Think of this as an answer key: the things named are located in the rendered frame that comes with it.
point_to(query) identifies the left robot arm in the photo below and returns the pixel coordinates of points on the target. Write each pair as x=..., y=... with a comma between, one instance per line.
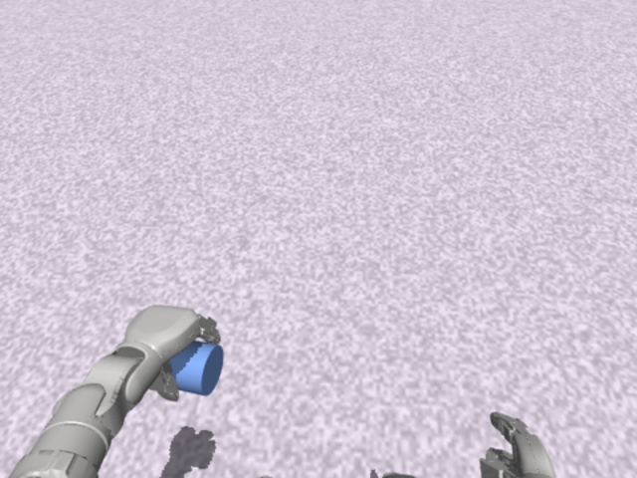
x=76, y=440

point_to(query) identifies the right robot hand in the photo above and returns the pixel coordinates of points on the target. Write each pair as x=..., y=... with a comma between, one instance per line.
x=529, y=455

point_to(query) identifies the left robot hand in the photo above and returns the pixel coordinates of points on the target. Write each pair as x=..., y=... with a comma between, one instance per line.
x=169, y=331

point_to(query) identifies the can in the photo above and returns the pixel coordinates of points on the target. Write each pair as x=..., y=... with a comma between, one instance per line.
x=197, y=369

